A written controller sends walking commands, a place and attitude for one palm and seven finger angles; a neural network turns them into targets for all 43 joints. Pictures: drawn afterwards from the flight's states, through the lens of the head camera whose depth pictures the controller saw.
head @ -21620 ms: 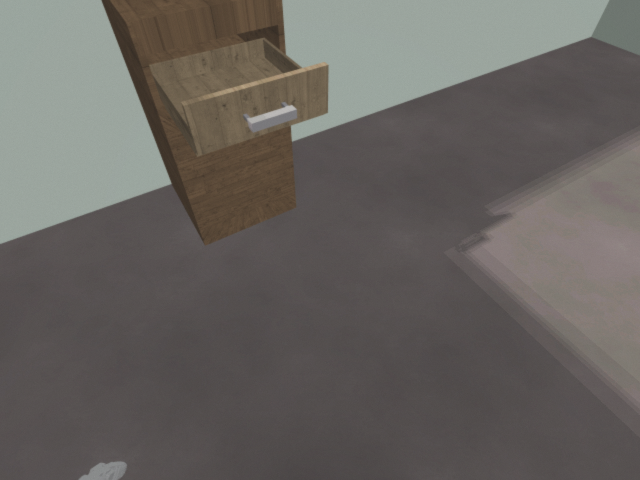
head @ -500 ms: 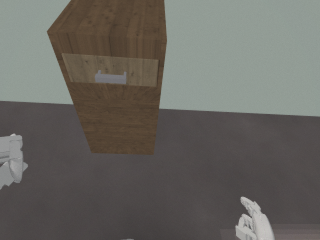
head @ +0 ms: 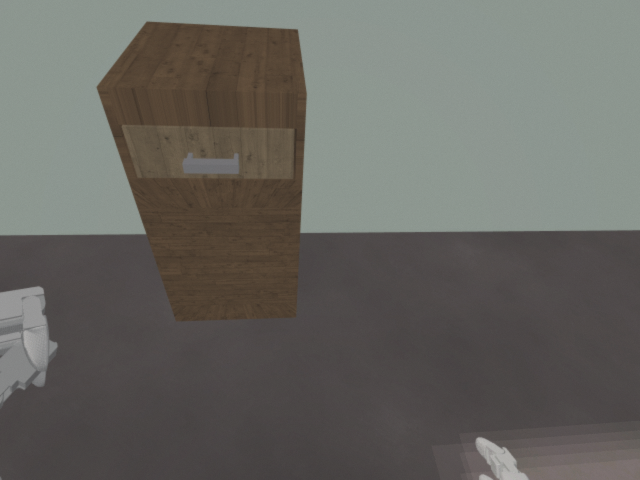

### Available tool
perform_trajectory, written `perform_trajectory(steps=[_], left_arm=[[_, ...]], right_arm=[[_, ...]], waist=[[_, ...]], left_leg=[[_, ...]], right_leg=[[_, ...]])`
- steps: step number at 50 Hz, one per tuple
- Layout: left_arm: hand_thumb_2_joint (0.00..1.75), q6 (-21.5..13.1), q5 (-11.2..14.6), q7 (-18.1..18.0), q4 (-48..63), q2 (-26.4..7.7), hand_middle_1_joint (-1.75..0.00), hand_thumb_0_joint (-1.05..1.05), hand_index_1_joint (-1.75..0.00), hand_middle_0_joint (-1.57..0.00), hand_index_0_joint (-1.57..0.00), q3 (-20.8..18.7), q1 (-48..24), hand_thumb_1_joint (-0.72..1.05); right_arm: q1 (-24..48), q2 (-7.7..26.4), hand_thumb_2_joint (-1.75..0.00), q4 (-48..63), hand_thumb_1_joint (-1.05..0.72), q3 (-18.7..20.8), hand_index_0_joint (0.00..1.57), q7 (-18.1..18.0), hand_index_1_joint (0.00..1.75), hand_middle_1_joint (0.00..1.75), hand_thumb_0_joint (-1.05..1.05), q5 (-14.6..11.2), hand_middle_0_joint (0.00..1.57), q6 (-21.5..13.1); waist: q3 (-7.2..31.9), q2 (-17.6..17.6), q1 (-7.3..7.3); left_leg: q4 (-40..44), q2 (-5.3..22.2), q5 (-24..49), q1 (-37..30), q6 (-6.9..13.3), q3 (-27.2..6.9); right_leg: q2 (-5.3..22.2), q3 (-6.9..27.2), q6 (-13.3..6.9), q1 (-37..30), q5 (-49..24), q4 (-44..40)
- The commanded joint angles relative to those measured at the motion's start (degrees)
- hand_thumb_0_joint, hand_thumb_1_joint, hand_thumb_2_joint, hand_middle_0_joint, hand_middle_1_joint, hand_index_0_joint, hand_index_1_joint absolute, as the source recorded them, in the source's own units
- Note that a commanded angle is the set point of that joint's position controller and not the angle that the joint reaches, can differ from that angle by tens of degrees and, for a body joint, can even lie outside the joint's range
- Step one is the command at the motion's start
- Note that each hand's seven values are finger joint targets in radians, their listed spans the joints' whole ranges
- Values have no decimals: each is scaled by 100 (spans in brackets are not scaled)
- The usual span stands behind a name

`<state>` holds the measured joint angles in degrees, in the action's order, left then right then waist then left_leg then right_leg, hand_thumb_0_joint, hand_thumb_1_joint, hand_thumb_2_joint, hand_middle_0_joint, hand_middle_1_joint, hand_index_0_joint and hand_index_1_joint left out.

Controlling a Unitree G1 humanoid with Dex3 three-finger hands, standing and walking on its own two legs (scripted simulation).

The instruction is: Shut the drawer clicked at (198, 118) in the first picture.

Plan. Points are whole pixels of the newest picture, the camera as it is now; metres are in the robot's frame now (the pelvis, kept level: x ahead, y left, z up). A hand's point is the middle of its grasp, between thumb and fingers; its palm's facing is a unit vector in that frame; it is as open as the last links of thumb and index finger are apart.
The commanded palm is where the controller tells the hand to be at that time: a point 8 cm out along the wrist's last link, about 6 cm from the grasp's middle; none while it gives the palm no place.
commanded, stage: stop stepping back and stand still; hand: left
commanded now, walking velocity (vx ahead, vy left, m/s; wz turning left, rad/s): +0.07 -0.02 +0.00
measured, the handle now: (212, 161) +0.81 +0.27 -0.05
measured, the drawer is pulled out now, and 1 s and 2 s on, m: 0.00 0.00 0.00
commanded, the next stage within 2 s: let the arm hang, fingers relaxed in 0.22 s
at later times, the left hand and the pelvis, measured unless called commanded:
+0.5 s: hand out of the picture +0.15 +0.23 -0.09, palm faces +0.12 -0.94 -0.32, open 3.1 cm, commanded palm none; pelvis -0.01 +0.01 -0.01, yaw +2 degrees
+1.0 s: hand out of the picture -0.10 +0.18 -0.16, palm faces +0.08 -0.97 -0.21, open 6.4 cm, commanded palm none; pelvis -0.02 +0.00 +0.01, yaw +2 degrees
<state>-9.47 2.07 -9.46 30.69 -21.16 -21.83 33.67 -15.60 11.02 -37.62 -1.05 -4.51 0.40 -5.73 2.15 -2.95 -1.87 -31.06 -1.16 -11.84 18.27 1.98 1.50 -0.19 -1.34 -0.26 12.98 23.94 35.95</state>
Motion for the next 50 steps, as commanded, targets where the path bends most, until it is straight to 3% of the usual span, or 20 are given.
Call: perform_trajectory(steps=[1, 2, 3, 4, 5, 7, 10, 12, 14, 15, 16, 17, 18, 21, 23, 25, 27, 31, 42, 50], left_arm=[[90, -513, -75, -27, 1697, -961, -160, 0, -160, -140, -140, -541, 316, 90], [90, -527, -66, -28, 1595, -986, -160, 0, -160, -140, -140, -588, 410, 90], [90, -544, -43, -16, 1476, -989, -160, 0, -160, -140, -140, -612, 429, 90], [90, -538, -11, -16, 1369, -1047, -160, 0, -160, -140, -140, -660, 520, 90], [90, -525, 46, -32, 1279, -966, -160, 0, -160, -140, -140, -619, 413, 90], [90, -580, 64, -58, 1175, -917, -160, 0, -160, -140, -140, -610, 148, 90], [90, -622, 28, -58, 1133, -864, -160, 0, -160, -140, -140, -478, -14, 90], [90, -642, 23, -27, 1210, -852, -160, 0, -160, -140, -140, -411, -18, 90], [90, -659, -16, 14, 1396, -911, -160, 0, -160, -140, -140, -458, -99, 90], [90, -675, -36, 11, 1442, -927, -160, 0, -160, -140, -140, -460, -99, 90], [90, 359, -575, 815, -3560, 71, -160, 0, -160, -140, -140, 1547, -639, 90], [90, 809, -431, 896, -3797, 305, -156, 0, -156, -136, -136, 1468, -505, 90], [90, 884, -419, 910, -4003, 484, -151, 0, -151, -132, -132, 1613, -602, 90], [90, 896, -442, 916, -4881, 222, -138, 0, -138, -120, -120, 1647, -1244, 90], [90, 944, -408, 887, -5656, 124, -130, 0, -130, -112, -112, 1694, -1600, 90], [90, 1023, -372, 852, -6394, 155, -121, 0, -121, -104, -104, 1795, -1778, 90], [90, 1021, -337, 842, -7126, 154, -112, 0, -112, -96, -96, 1863, -1691, 90], [90, 977, -291, 842, -8162, 307, -95, 0, -95, -80, -80, 1923, -1435, 90], [90, 925, -259, 784, -9376, 566, -47, 0, -47, -36, -36, 2087, -981, 90], [90, 924, -260, 723, -9600, 752, -30, 0, -30, -20, -20, 2089, -818, 90]], right_arm=[[847, 701, -90, 1093, -90, 231, 20, 51, 30, 30, 0, -5, 20, -440], [847, 698, -90, 1115, -90, 260, 20, 69, 30, 30, 0, -1, 20, -389], [822, 685, -90, 1136, -90, 315, 20, 93, 30, 30, 0, -7, 20, -338], [785, 686, -90, 1111, -90, 374, 20, 106, 30, 30, 0, -25, 20, -269], [713, 676, -90, 1034, -90, 377, 20, 107, 30, 30, 0, -45, 20, -216], [671, 642, -90, 976, -90, 330, 20, 123, 30, 30, 0, -60, 20, -204], [802, 688, -90, 970, -90, 291, 20, 34, 30, 30, 0, -82, 20, -286], [868, 848, -90, 1066, -90, 345, 20, -3, 30, 30, 0, -96, 20, -340], [898, 707, -90, 1043, -90, 248, 20, -11, 30, 30, 0, -67, 20, -370], [897, 694, -90, 1043, -90, 236, 20, -17, 30, 30, 0, -60, 20, -391], [962, 1711, -90, -434, -90, 643, 20, 501, 30, 30, 0, 21, 20, -492], [544, 1136, -90, -362, -90, 565, 20, 489, 30, 30, 0, -63, 20, -87], [466, 938, -90, -314, -90, 475, 20, 466, 30, 30, 0, -11, 20, 31], [410, 891, -90, -313, -90, 405, 20, 433, 30, 30, 0, 60, 20, 232], [495, 927, -90, -494, -90, 405, 20, 415, 30, 30, 0, 104, 20, 377], [586, 828, -90, -705, -90, 327, 20, 413, 30, 30, 0, 139, 20, 492], [624, 790, -90, -948, -90, 265, 20, 387, 30, 30, 0, 133, 20, 532], [327, 626, -90, -1394, -90, 252, 20, 323, 30, 30, 0, 105, 20, 598], [-517, 364, -90, -2282, -90, 270, 20, 257, 30, 30, 0, 31, 20, 639], [-721, 108, -90, -2565, -90, 257, 20, 243, 30, 30, 0, 46, 20, 640]], waist=[[-21, 1147, 165], [-13, 843, 137], [-84, 305, 97], [-177, -319, 92], [-384, -520, 72], [-274, -213, -1], [-215, 505, 54], [-58, 641, 153], [-31, 1100, 133], [0, 929, 147], [-280, 723, 0], [229, 318, 120], [429, 10, 163], [410, -1068, 148], [156, -840, 128], [-316, 356, 149], [-432, 957, 235], [-296, 1343, 233], [-593, 313, 160], [-857, 265, 169]], left_leg=[[1600, 1006, -1897, 716, 272, -1246], [1183, 718, -1798, 961, 130, -907], [437, 382, -1519, 888, -13, -555], [-591, 203, -1107, 735, -126, -327], [-1323, 198, -751, 713, -161, -246], [-1044, 340, -581, 530, -135, -281], [626, 511, -14, -641, 21, -420], [867, 880, 390, -605, 193, -925], [1268, 922, 108, -391, 208, -1162], [1334, 968, 114, -336, 222, -1223], [214, 863, 1774, 139, 259, -1146], [57, 780, 2011, -187, 188, -765], [-61, 802, 1449, -147, 174, -797], [-299, 468, 1234, -72, 117, -675], [-213, 364, 1071, -245, 83, -655], [342, 487, 921, -105, 135, -909], [745, 554, 513, 45, 148, -1039], [1044, 550, -345, -112, 118, -1056], [1110, 575, -301, -481, 123, -921], [1089, 515, -309, -410, 101, -811]], right_leg=[[27, -18, -85, -773, -201, -1033], [198, 256, -179, -949, -125, -1418], [554, 924, -382, -533, 583, -1867], [1167, 1826, -692, 85, 1382, -2464], [1573, 2220, -940, 483, 1249, -2707], [1524, 1614, -922, 268, -217, -2233], [722, 672, -298, 518, -669, -1512], [269, 394, 0, 161, -1175, -1143], [165, 187, 55, -44, -1077, -928], [139, 172, 74, -177, -1143, -936], [466, 38, -6, 443, -2276, -103], [490, 198, -9, 177, -2104, -291], [496, 209, -68, 217, -1737, -402], [733, 411, -295, -97, -2455, -716], [832, 461, -439, 129, -2131, -888], [577, 388, -339, 253, -1257, -945], [462, 378, -260, -1, -877, -1123], [447, 357, -308, -197, -655, -1475], [505, 254, -353, 73, -457, -1798], [519, 272, -363, 266, -212, -1793]])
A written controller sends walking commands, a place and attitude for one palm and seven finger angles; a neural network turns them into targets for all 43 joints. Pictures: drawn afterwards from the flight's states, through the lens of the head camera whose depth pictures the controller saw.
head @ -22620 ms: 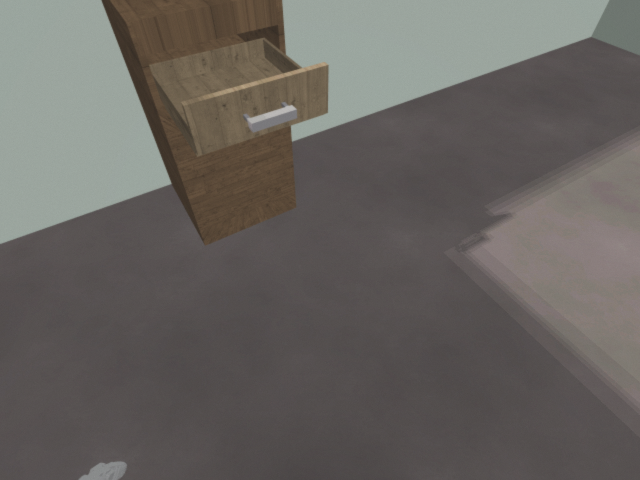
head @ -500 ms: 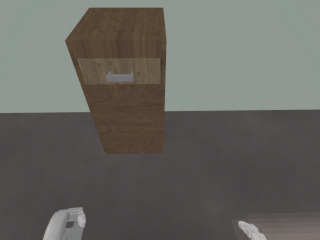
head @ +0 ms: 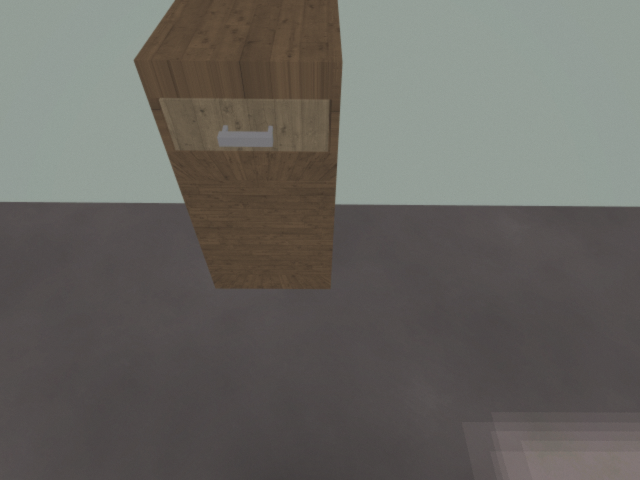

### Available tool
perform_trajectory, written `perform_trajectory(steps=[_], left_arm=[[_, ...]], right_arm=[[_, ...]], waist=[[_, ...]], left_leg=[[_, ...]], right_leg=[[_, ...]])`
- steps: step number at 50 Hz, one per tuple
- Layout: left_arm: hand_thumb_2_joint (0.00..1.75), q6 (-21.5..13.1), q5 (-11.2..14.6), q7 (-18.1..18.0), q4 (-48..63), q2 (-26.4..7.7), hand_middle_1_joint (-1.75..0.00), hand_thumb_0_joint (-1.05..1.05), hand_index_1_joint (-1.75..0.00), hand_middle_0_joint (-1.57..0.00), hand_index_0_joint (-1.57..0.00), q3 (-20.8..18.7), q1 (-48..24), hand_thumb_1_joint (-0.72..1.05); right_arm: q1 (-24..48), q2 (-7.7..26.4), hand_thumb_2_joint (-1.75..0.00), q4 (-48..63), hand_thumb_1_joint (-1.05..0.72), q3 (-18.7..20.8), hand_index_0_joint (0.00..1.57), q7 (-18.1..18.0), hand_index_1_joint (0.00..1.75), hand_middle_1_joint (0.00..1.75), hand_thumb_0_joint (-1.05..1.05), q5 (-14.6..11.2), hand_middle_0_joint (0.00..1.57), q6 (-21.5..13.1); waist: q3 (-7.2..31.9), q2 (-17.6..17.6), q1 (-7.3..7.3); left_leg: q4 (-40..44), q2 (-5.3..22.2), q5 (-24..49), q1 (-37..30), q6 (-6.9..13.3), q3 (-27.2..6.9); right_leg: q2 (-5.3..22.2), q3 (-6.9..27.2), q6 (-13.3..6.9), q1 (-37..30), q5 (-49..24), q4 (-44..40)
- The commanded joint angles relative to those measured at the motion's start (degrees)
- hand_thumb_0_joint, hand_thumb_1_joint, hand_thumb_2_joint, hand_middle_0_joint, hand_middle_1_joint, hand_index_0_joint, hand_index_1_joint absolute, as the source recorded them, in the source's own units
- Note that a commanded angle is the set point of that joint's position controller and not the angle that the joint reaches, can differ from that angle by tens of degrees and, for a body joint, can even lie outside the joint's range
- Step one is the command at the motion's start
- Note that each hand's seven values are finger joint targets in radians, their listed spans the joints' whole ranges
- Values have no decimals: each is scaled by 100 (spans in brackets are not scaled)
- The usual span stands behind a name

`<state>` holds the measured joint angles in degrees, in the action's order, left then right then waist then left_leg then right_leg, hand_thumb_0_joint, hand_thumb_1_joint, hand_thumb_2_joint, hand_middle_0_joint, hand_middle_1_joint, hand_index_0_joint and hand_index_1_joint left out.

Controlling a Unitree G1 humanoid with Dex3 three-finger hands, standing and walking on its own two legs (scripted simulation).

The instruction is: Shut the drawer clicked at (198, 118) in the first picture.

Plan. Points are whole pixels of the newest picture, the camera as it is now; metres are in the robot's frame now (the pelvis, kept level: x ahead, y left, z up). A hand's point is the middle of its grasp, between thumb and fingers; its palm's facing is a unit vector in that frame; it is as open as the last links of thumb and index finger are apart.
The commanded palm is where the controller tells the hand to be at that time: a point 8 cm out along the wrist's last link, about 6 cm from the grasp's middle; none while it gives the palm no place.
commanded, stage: let the arm hang, fingers relaxed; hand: left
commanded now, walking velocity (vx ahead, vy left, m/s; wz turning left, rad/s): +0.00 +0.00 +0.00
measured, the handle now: (246, 134) +0.84 +0.23 -0.06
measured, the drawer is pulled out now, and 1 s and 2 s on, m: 0.00 0.00 0.00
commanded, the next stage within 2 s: look to check the result in 0.42 s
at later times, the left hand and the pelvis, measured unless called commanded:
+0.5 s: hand out of the picture +0.00 +0.15 -0.18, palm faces +0.05 -0.98 -0.18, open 7.4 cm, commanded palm none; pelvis +0.01 -0.01 +0.00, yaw +0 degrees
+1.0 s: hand out of the picture +0.00 +0.14 -0.18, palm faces +0.05 -0.98 -0.18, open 7.4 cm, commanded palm none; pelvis +0.02 -0.02 +0.00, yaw -1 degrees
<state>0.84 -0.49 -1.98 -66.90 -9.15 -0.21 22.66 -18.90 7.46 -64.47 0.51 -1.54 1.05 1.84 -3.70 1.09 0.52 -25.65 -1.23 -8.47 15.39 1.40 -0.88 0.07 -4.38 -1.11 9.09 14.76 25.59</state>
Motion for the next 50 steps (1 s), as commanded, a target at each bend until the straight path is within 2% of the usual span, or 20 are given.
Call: perform_trajectory(steps=[1, 3, 6, 8, 13, 18, 20, 27, 32, 39, 43, 47, 50], left_arm=[[90, -106, -5, -29, 160, -424, -30, 0, -30, -20, -20, -81, 267, 90], [90, -109, -6, -36, 168, -375, -30, 0, -30, -20, -20, -96, 299, 90], [90, -111, -9, -52, 203, -331, -30, 0, -30, -20, -20, -116, 227, 90], [90, -112, -9, -52, 237, -301, -30, 0, -30, -20, -20, -126, 207, 90], [90, -141, -12, -54, 304, -264, -30, 0, -30, -20, -20, -164, 103, 90], [90, -165, 3, -62, 311, -260, -30, 0, -30, -20, -20, -167, 50, 90], [90, -159, 0, -60, 308, -246, -30, 0, -30, -20, -20, -157, 53, 90], [90, -168, 13, -65, 298, -305, -30, 0, -30, -20, -20, -156, 38, 90], [90, -164, 16, -60, 252, -309, -30, 0, -30, -20, -20, -140, 43, 90], [90, -170, 9, -71, 214, -302, -30, 0, -30, -20, -20, -139, 77, 90], [90, -164, 14, -65, 207, -301, -30, 0, -30, -20, -20, -129, 53, 90], [90, -165, 13, -65, 209, -299, -30, 0, -30, -20, -20, -134, 39, 90], [90, -167, 4, -65, 223, -316, -30, 0, -30, -20, -20, -150, 18, 90]], right_arm=[[-413, 445, -90, 99, -90, 104, 20, -57, 30, 30, 0, -13, 20, -121], [-411, 373, -90, 88, -90, 108, 20, -61, 30, 30, 0, -12, 20, -134], [-452, 308, -90, 80, -90, 116, 20, -60, 30, 30, 0, -4, 20, -130], [-452, 270, -90, 74, -90, 120, 20, -63, 30, 30, 0, 5, 20, -140], [-470, 204, -90, 89, -90, 137, 20, -72, 30, 30, 0, 7, 20, -170], [-439, 228, -90, 70, -90, 132, 20, -93, 30, 30, 0, -9, 20, -207], [-415, 203, -90, 68, -90, 131, 20, -90, 30, 30, 0, -9, 20, -190], [-403, 274, -90, 48, -90, 124, 20, -94, 30, 30, 0, -18, 20, -187], [-364, 291, -90, 20, -90, 113, 20, -100, 30, 30, 0, -22, 20, -186], [-308, 349, -90, 14, -90, 110, 20, -118, 30, 30, 0, -35, 20, -206], [-275, 365, -90, -5, -90, 103, 20, -116, 30, 30, 0, -30, 20, -196], [-231, 378, -90, -10, -90, 105, 20, -116, 30, 30, 0, -26, 20, -205], [-254, 361, -90, -8, -90, 108, 20, -114, 30, 30, 0, -29, 20, -213]], waist=[[-301, -105, -76], [-310, -28, -55], [-451, -94, -71], [-448, 69, -65], [-364, 14, -73], [-231, 19, -63], [-344, -15, -64], [-203, -85, -85], [-256, 10, -87], [-130, 19, -79], [-290, -43, -82], [-255, 34, -78], [-227, -62, -74]], left_leg=[[551, 509, -653, -95, 150, -565], [543, 495, -622, -71, 151, -552], [485, 467, -623, 16, 133, -516], [507, 473, -649, 25, 134, -519], [403, 455, -364, 2, 117, -462], [341, 522, 77, -129, 112, -431], [323, 511, 45, -123, 100, -395], [265, 520, 191, -283, 88, -365], [309, 543, 235, -335, 89, -386], [322, 596, 439, -438, 102, -392], [375, 578, 282, -400, 85, -380], [398, 587, 273, -429, 89, -391], [406, 605, 386, -424, 98, -387]], right_leg=[[489, 584, -279, 663, 728, -742], [490, 597, -275, 666, 689, -732], [498, 592, -286, 733, 785, -749], [486, 607, -285, 747, 743, -724], [519, 627, -294, 634, 523, -732], [518, 598, -271, 419, 39, -674], [538, 606, -270, 502, 126, -738], [551, 633, -270, 400, 49, -781], [534, 619, -255, 405, -29, -780], [499, 621, -230, 254, -319, -726], [503, 616, -229, 322, -162, -786], [508, 618, -230, 309, -146, -780], [506, 600, -219, 246, -262, -752]])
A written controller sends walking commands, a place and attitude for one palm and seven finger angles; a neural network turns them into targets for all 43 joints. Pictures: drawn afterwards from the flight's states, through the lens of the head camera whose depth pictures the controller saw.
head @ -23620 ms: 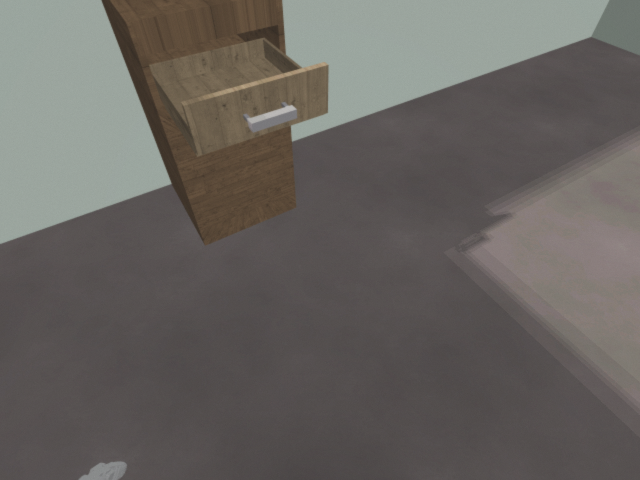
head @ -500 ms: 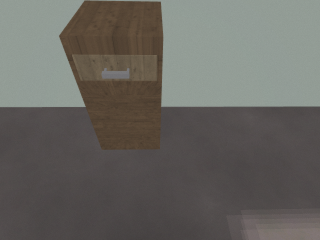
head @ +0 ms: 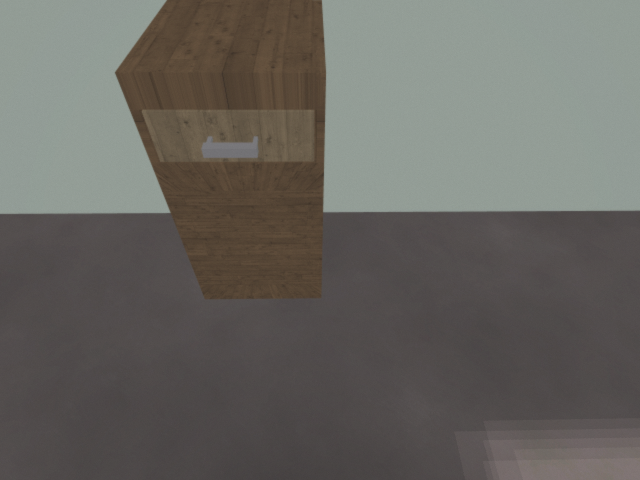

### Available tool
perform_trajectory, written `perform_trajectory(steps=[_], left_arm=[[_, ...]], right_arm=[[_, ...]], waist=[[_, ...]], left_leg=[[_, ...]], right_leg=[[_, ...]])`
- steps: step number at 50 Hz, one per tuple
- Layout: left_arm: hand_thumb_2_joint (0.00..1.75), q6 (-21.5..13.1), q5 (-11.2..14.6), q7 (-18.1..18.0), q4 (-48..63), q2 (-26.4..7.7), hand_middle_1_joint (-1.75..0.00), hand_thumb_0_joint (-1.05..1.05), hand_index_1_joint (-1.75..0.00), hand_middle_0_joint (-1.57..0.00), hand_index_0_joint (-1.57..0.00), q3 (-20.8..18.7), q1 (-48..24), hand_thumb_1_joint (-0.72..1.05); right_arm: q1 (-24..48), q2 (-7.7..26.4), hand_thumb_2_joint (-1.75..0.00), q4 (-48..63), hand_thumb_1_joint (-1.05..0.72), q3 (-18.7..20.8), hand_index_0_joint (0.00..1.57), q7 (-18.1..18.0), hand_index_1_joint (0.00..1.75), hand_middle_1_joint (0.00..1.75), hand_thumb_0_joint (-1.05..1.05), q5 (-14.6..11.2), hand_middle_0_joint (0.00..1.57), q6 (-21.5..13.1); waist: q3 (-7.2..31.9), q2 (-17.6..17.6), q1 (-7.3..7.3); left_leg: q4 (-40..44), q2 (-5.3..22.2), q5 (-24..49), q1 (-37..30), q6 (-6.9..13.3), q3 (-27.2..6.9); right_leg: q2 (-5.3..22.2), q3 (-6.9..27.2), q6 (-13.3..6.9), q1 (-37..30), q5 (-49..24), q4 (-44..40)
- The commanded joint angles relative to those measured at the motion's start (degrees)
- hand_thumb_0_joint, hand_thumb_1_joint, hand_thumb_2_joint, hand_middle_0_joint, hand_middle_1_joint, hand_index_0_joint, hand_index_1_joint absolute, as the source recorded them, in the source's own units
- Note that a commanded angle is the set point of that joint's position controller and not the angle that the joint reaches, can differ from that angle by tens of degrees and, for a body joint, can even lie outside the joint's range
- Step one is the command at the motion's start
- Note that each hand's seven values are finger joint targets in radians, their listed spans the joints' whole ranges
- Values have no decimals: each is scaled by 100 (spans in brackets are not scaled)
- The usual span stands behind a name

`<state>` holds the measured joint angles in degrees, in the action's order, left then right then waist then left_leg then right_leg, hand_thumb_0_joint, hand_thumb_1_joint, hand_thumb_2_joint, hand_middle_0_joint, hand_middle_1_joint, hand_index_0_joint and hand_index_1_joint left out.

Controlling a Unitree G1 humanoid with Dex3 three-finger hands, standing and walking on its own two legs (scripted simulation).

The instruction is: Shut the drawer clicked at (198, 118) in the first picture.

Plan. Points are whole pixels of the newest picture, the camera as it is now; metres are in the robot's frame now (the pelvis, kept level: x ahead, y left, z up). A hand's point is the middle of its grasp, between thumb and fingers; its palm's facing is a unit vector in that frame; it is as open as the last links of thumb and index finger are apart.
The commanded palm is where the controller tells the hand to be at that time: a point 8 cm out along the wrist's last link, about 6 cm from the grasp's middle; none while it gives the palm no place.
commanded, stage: stand and wait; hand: left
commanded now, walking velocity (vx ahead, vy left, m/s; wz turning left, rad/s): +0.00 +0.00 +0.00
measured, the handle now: (231, 145) +0.81 +0.26 -0.06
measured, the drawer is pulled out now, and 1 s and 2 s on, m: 0.00 0.00 0.00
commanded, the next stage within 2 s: none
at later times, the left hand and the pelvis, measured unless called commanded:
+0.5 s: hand out of the picture -0.01 +0.15 -0.17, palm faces +0.05 -0.98 -0.20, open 7.4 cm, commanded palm none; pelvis +0.01 -0.01 +0.00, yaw +0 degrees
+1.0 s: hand out of the picture +0.00 +0.14 -0.17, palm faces +0.05 -0.98 -0.20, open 7.4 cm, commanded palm none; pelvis +0.02 -0.02 +0.00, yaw -1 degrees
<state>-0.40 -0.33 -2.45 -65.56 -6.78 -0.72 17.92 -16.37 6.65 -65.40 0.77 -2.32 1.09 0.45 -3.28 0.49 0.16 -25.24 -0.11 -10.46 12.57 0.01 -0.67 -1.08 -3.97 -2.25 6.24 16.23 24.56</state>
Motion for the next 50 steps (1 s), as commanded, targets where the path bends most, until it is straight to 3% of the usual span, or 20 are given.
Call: perform_trajectory(steps=[1, 27, 29, 32, 40, 50], left_arm=[[90, -45, -3, -15, 84, -545, -30, 0, -30, -20, -20, -90, 501, 90], [90, -74, 6, -27, 117, -622, -30, 0, -30, -20, -20, -108, 444, 90], [90, -75, -3, -33, 122, -623, -30, 0, -30, -20, -20, -111, 466, 90], [90, -79, 6, -30, 106, -605, -30, 0, -30, -20, -20, -105, 462, 90], [90, -75, 5, -43, 128, -611, -30, 0, -30, -20, -20, -102, 479, 90], [90, -84, 10, -53, 136, -632, -30, 0, -30, -20, -20, -114, 517, 90]], right_arm=[[-482, 459, -90, 83, -90, 76, 20, -38, 30, 30, 0, -33, 20, -77], [-431, 497, -90, 39, -90, 76, 20, -55, 30, 30, 0, -39, 20, -74], [-444, 497, -90, 46, -90, 80, 20, -53, 30, 30, 0, -45, 20, -63], [-430, 504, -90, 27, -90, 72, 20, -57, 30, 30, 0, -34, 20, -65], [-433, 480, -90, 45, -90, 73, 20, -56, 30, 30, 0, -40, 20, -45], [-451, 486, -90, 47, -90, 76, 20, -74, 30, 30, 0, -53, 20, -54]], waist=[[-255, 41, -32], [-156, 23, -40], [-208, -111, -35], [-214, 15, -41], [-293, -38, -46], [-178, -126, -33]], left_leg=[[354, 477, 589, -171, 232, -408], [287, 502, 766, -319, 182, -271], [268, 499, 754, -282, 176, -262], [271, 497, 755, -321, 164, -236], [231, 480, 668, -271, 149, -201], [178, 487, 843, -318, 148, -161]], right_leg=[[624, 581, -106, 539, -422, -656], [644, 654, -105, 427, -923, -672], [640, 635, -89, 436, -922, -696], [648, 668, -94, 452, -996, -696], [658, 678, -55, 462, -1012, -756], [660, 654, 12, 301, -1511, -686]])
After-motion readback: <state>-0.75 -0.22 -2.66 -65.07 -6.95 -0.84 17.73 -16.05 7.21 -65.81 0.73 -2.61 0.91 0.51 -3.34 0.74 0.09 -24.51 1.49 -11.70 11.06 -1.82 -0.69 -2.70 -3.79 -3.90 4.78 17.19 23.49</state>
